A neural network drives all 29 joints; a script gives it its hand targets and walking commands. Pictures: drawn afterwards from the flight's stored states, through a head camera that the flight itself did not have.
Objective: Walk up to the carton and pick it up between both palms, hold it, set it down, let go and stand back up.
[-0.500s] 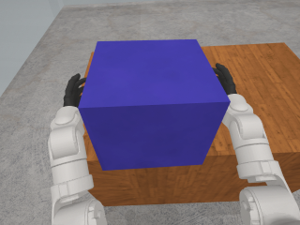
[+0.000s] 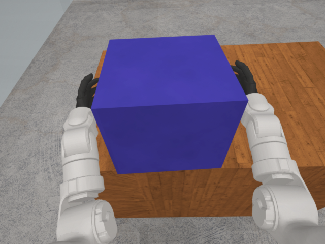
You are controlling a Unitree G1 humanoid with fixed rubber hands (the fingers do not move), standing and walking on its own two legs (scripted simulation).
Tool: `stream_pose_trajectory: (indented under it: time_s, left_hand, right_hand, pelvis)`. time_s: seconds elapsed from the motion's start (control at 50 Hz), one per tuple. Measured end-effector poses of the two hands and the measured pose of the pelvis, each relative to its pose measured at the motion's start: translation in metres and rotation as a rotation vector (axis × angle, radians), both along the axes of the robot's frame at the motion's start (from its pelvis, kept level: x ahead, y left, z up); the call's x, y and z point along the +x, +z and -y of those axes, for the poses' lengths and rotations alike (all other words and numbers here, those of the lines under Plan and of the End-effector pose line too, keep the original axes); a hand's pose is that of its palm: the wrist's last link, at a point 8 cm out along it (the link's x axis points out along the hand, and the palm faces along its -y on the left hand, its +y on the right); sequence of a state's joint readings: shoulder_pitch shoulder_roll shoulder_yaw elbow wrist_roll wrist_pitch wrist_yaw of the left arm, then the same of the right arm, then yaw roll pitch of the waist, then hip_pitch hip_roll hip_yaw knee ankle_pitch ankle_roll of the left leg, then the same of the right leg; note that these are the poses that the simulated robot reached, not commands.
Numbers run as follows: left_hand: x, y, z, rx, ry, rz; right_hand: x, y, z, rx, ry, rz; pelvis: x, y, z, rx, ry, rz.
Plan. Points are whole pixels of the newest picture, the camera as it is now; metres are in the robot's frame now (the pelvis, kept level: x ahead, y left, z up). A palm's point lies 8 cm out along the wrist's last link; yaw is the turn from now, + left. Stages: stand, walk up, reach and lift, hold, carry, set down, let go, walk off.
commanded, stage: set down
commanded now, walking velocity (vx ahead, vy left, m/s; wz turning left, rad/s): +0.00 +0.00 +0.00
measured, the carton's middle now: (166, 104) +0.45 -0.02 +0.07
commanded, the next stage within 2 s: none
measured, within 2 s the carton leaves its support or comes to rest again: rests again in 1.38 s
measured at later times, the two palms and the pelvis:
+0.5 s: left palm (93, 102) +0.44 +0.17 +0.11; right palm (244, 90) +0.43 -0.21 +0.12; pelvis +0.01 +0.00 +0.00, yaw +1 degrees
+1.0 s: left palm (96, 106) +0.45 +0.17 +0.09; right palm (240, 93) +0.43 -0.21 +0.10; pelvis +0.01 +0.00 +0.00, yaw +1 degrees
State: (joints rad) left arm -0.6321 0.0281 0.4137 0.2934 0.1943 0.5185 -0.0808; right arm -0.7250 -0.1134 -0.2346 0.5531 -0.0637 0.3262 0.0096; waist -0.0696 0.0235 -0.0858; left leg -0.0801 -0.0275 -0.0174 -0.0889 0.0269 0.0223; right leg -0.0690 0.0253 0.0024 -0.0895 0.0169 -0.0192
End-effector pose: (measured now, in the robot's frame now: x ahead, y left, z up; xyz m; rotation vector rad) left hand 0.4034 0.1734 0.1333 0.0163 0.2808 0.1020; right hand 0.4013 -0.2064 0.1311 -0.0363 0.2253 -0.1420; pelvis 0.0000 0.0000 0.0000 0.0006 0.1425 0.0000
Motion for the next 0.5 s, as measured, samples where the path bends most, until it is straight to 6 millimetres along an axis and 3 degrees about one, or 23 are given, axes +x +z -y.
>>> stream_pose_trajectory:
  time_s: [0.5]
  left_hand:
    - [0.033, -0.019, 0.006, -0.003, -0.015, -0.006]
  right_hand:
    - [0.026, -0.013, 0.006, -0.008, -0.015, -0.006]
  pelvis:
    - [0.006, -0.002, 0.002, 0.0, 0.012, -0.096]
